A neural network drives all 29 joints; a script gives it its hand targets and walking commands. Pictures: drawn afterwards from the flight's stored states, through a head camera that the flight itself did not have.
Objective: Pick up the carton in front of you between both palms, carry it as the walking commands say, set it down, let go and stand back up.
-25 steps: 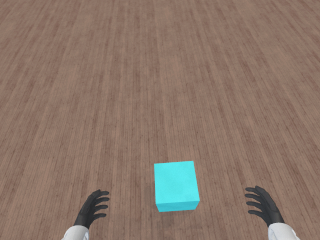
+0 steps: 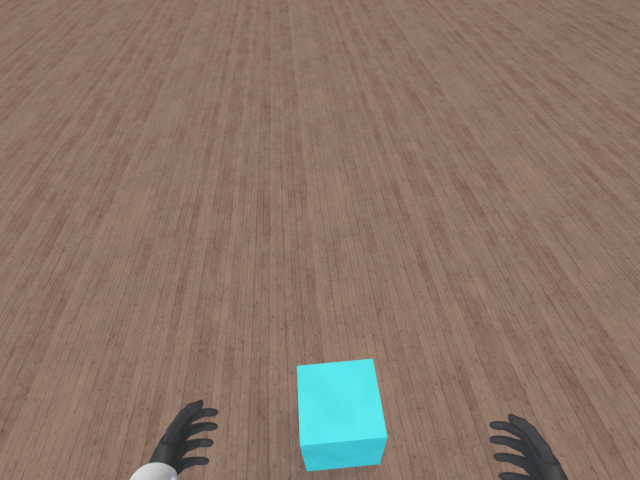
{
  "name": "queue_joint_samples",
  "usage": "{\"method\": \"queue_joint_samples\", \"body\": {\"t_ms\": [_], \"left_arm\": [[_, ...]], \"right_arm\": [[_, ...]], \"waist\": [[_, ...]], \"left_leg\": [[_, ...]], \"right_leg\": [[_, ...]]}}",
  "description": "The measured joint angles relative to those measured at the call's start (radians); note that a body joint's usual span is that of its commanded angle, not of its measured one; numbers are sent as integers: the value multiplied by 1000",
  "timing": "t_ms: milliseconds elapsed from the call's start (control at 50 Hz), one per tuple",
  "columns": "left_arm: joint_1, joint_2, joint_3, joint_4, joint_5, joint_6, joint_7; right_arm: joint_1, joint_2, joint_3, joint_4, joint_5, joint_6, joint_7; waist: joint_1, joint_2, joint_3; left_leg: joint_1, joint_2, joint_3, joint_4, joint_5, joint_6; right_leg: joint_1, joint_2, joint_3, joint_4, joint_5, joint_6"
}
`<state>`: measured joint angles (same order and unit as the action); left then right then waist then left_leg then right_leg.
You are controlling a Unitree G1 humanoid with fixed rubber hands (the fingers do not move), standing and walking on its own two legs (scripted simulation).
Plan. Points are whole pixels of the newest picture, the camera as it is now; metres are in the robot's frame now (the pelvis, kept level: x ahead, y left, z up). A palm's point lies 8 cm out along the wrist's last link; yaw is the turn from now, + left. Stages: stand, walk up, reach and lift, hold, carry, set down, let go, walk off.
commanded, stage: let go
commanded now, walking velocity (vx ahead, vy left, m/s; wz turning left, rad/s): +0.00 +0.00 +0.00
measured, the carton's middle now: (339, 416) +0.43 +0.01 -0.65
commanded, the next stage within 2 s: stand in 0.04 s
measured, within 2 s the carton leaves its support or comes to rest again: neither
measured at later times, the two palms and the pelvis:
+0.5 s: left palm out of the picture +0.15 +0.29 -0.09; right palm out of the picture +0.14 -0.29 -0.09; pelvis +0.02 +0.01 +0.00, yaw -1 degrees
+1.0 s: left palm out of the picture +0.13 +0.31 -0.09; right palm out of the picture +0.12 -0.29 -0.09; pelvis +0.01 +0.01 +0.01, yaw -1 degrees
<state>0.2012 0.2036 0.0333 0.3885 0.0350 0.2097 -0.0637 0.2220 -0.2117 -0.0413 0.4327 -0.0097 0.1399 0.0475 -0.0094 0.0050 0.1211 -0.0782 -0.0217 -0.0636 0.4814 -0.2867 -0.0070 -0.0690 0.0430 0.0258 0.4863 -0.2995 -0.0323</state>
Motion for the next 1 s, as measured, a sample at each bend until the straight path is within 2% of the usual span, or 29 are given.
{"method": "queue_joint_samples", "body": {"t_ms": [40,140,220,380,700,1000], "left_arm": [[-7,4,-6,-4,4,18,13],[-27,62,11,131,0,-95,61],[-22,99,27,230,2,-151,63],[-22,115,19,354,3,-194,78],[-50,136,1,476,-1,-210,87],[-58,154,-4,542,-6,-212,84]], "right_arm": [[4,-4,5,7,6,-8,-4],[0,-49,10,126,-33,-69,-48],[-6,-89,-8,196,-36,-96,-63],[-29,-124,-6,287,-29,-116,-79],[-35,-128,14,381,-25,-138,-78],[-60,-145,20,459,-20,-147,-73]], "waist": [[0,2,-3],[18,-3,-84],[19,-3,-106],[11,-8,-127],[4,-13,-122],[14,-7,-119]], "left_leg": [[-5,-2,-3,12,-6,0],[-96,-1,5,58,-29,0],[-118,4,8,60,-36,1],[-114,5,19,25,-28,4],[-64,5,30,-28,-8,11],[-38,2,38,-74,29,15]], "right_leg": [[-2,-1,-4,9,-7,0],[-97,0,0,59,-30,2],[-116,4,2,52,-30,1],[-114,1,9,15,-18,6],[-66,-6,13,-38,2,13],[-42,-13,17,-81,39,19]]}}
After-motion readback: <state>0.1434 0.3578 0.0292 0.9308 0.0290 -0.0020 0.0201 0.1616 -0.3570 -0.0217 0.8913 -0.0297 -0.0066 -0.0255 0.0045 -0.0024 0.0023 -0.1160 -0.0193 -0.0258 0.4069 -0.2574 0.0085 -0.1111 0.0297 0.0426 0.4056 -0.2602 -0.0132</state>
